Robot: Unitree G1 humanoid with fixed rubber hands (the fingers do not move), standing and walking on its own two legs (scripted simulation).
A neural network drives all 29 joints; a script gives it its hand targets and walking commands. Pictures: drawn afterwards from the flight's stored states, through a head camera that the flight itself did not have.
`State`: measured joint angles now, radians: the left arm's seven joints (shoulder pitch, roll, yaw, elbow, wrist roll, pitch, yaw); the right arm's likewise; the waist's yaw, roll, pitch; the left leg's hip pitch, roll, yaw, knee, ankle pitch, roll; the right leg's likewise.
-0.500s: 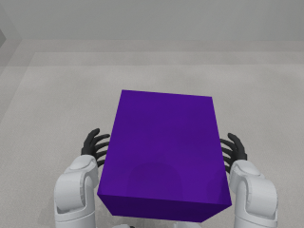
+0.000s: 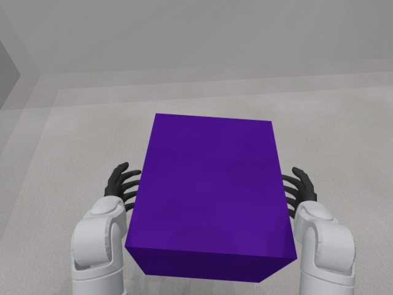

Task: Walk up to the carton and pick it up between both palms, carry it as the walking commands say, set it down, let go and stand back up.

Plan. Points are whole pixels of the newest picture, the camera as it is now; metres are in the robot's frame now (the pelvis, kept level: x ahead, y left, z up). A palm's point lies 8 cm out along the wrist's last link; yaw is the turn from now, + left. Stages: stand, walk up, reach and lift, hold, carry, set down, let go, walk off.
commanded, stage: carry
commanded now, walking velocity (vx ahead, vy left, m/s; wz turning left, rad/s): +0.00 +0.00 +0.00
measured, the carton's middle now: (207, 198) +0.32 +0.00 -0.01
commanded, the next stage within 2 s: none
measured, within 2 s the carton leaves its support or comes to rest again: neither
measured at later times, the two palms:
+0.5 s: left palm (94, 210) +0.24 +0.20 +0.09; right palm (294, 224) +0.23 -0.14 +0.09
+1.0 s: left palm (113, 206) +0.26 +0.18 +0.07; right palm (296, 219) +0.25 -0.16 +0.06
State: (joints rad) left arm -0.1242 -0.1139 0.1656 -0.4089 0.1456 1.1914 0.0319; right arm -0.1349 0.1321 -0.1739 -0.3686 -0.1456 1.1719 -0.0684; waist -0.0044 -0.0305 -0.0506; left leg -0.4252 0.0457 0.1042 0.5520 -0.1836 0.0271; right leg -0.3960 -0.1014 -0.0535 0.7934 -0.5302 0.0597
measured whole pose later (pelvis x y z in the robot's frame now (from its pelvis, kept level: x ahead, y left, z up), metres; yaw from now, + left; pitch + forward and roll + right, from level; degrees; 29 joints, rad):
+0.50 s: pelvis -0.02 +0.04 +0.00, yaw -1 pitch +2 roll -1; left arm -0.11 -0.13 0.15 -0.35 0.15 1.20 0.04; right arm -0.11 0.11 -0.17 -0.34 -0.15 1.20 -0.08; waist -0.01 0.00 -0.12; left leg -0.38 -0.01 0.15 0.46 -0.13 0.08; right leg -0.26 -0.03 -0.08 0.53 -0.31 0.00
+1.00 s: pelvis -0.01 +0.02 +0.00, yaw -1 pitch +2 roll +0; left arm -0.13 -0.13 0.16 -0.16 0.18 1.00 0.03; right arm -0.12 0.13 -0.19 -0.16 -0.19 1.00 -0.06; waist 0.00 0.01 -0.10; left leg -0.41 0.02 0.14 0.53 -0.17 0.06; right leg -0.26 0.00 -0.09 0.56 -0.34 -0.03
